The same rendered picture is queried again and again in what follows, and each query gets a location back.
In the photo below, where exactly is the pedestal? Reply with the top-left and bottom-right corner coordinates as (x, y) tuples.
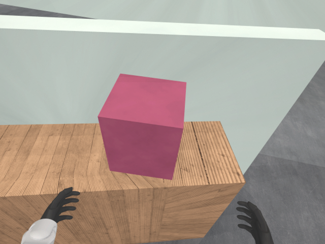
(0, 121), (246, 244)

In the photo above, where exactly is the robot left forearm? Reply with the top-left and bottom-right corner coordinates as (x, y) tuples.
(21, 219), (57, 244)

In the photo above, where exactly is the carton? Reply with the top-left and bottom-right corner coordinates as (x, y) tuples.
(98, 74), (186, 180)

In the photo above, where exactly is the right robot hand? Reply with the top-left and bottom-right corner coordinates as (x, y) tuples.
(236, 201), (274, 244)

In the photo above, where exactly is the left robot hand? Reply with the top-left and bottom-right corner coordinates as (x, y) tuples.
(41, 187), (80, 223)

